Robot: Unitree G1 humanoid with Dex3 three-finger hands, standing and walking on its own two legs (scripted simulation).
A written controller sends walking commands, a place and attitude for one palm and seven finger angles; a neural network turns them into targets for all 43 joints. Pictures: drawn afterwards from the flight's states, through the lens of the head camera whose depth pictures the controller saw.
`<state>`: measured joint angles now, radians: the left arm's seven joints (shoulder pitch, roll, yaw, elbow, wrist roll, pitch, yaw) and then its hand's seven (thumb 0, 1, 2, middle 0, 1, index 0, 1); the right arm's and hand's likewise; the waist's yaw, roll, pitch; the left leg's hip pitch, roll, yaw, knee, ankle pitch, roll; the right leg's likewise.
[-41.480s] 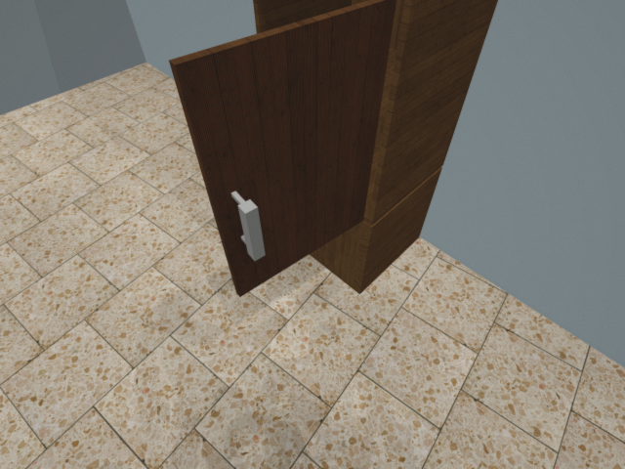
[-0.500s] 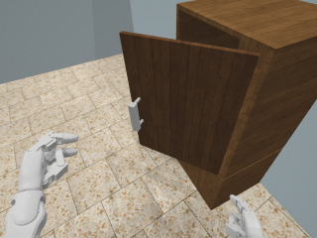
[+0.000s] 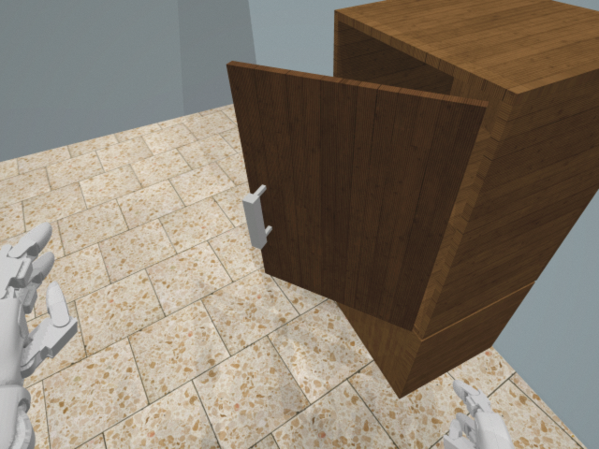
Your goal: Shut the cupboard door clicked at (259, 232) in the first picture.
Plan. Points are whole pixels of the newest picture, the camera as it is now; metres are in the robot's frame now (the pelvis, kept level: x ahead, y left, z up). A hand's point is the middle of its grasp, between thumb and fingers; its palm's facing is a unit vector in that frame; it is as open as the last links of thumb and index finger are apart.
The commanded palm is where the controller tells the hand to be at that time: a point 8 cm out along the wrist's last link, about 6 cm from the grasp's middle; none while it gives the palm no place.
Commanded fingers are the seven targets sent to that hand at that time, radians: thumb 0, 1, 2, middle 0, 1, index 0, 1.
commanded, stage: draw the hand back to the body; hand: left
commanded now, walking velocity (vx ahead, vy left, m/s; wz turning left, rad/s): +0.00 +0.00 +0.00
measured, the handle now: (260, 216) +0.61 +0.18 -0.08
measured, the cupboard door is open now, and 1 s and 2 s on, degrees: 37 37 37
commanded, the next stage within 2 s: step back with the hand held close in 0.08 s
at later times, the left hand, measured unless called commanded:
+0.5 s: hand (53, 324) +0.18 +0.28 +0.15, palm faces +0.38 -0.78 -0.50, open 7.4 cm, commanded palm +0.13 +0.32 +0.17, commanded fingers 0.00 0.90 0.90 -0.20 -0.30 -0.20 -0.30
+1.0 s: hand out of the picture +0.11 +0.31 +0.16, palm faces +0.49 -0.75 -0.45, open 7.4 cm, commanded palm +0.04 +0.33 +0.17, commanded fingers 0.00 0.90 0.90 -0.20 -0.30 -0.20 -0.30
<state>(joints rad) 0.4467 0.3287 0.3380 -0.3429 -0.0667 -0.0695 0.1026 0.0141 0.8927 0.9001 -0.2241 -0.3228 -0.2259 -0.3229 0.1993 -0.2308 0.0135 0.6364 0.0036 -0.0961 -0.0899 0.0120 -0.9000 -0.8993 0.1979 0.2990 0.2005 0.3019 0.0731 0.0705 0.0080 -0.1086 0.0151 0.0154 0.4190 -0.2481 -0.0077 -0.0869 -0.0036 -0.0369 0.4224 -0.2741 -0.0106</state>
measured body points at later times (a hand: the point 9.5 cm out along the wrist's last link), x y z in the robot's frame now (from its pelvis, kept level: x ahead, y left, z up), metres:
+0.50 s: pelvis -0.02 +0.02 +0.00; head -0.01 +0.00 +0.45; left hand +0.16 +0.32 +0.18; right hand +0.16 -0.23 -0.09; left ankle -0.01 +0.13 -0.74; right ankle -0.02 -0.11 -0.74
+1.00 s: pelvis -0.09 +0.03 -0.02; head -0.08 +0.04 +0.43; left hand +0.08 +0.34 +0.18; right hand +0.08 -0.21 -0.09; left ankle -0.01 +0.13 -0.74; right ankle -0.03 -0.11 -0.74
